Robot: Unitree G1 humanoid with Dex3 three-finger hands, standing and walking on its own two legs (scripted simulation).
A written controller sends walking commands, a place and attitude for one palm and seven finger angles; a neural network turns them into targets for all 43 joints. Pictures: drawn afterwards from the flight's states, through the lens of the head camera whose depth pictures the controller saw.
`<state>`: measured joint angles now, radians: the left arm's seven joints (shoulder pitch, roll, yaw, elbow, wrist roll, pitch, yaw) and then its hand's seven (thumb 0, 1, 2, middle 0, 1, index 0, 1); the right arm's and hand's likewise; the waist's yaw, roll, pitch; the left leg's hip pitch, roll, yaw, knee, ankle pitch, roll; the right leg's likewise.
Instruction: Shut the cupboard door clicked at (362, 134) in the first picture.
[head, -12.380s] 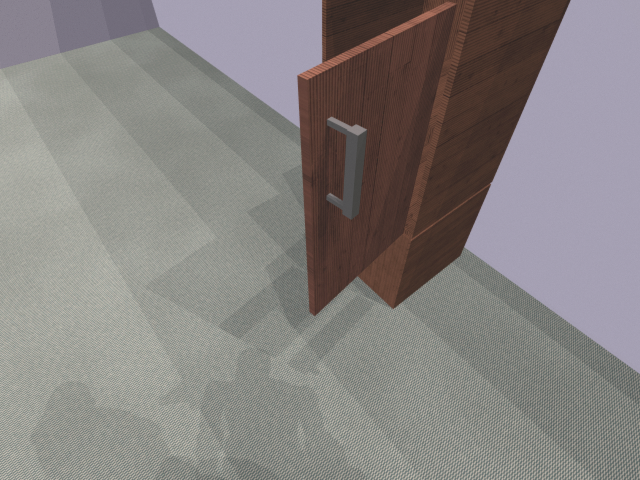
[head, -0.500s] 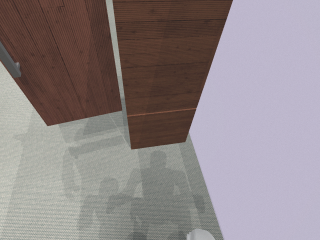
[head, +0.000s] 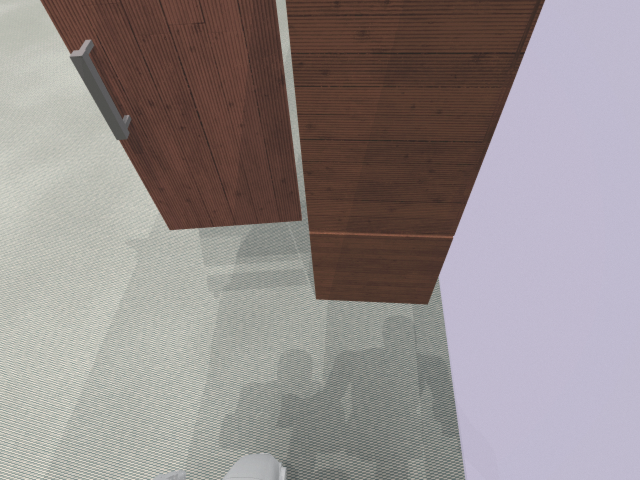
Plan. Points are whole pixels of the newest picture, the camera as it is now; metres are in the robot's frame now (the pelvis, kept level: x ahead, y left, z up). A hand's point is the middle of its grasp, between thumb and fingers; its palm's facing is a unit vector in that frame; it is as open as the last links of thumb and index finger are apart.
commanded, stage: take the last steps up to it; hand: left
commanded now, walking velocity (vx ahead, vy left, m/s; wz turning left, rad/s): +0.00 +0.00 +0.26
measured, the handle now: (105, 92) +0.73 +0.41 +0.08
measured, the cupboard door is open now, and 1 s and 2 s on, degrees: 98 98 98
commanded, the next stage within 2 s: come to a stop and stand still in 1.00 s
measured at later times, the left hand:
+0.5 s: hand out of the picture +0.05 +0.27 -0.18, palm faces +0.17 -0.97 -0.19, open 7.4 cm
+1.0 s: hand (168, 394) +0.26 +0.26 -0.16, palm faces +0.23 -0.95 -0.23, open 7.1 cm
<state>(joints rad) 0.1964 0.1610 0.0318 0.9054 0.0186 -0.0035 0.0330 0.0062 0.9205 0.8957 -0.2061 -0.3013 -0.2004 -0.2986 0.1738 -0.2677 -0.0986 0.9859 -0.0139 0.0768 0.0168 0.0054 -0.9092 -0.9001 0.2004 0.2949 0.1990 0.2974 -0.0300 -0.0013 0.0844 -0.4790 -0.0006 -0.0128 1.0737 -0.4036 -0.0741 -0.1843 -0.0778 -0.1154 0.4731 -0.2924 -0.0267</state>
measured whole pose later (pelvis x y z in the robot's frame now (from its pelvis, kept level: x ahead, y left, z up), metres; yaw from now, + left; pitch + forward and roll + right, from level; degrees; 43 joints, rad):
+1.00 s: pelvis +0.21 +0.07 +0.00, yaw +10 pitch +0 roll +0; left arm 0.19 0.16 0.07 1.00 0.01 -0.08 0.03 -0.03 0.96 0.90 -0.21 -0.30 -0.20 -0.30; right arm 0.32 -0.15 -0.05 1.10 -0.02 -0.01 0.00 0.01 -0.91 -0.90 0.20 0.29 0.20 0.30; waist -0.03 0.01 0.07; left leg -0.49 0.08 0.03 0.98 -0.30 -0.02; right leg -0.19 -0.03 -0.17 0.44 -0.24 -0.05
